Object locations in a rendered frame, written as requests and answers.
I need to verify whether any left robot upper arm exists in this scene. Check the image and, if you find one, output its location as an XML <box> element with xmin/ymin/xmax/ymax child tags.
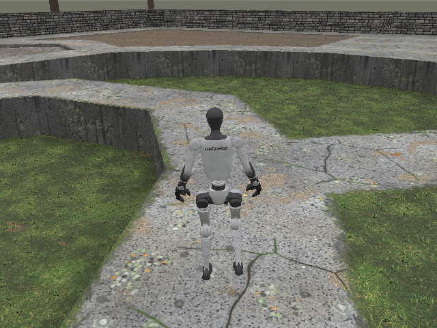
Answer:
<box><xmin>183</xmin><ymin>138</ymin><xmax>202</xmax><ymax>176</ymax></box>

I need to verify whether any right robot upper arm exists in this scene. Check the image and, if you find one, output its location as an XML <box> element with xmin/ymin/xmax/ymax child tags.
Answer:
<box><xmin>230</xmin><ymin>137</ymin><xmax>252</xmax><ymax>173</ymax></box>

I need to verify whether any robot left forearm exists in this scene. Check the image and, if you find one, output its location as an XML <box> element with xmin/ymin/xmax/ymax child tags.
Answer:
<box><xmin>177</xmin><ymin>166</ymin><xmax>190</xmax><ymax>190</ymax></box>

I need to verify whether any right robot hand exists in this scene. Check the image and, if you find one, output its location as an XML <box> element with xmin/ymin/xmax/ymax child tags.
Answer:
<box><xmin>246</xmin><ymin>183</ymin><xmax>262</xmax><ymax>197</ymax></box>

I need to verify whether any robot right shin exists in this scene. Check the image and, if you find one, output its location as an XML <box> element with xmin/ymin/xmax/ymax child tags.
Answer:
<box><xmin>232</xmin><ymin>219</ymin><xmax>242</xmax><ymax>266</ymax></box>

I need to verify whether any left robot hand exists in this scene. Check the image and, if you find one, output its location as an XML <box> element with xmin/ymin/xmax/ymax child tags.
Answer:
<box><xmin>175</xmin><ymin>187</ymin><xmax>191</xmax><ymax>202</ymax></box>

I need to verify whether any humanoid robot head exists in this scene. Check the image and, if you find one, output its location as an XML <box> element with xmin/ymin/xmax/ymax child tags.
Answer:
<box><xmin>204</xmin><ymin>107</ymin><xmax>227</xmax><ymax>140</ymax></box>

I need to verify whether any robot right forearm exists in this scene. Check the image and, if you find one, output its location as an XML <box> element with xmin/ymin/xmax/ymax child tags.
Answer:
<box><xmin>246</xmin><ymin>162</ymin><xmax>259</xmax><ymax>186</ymax></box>

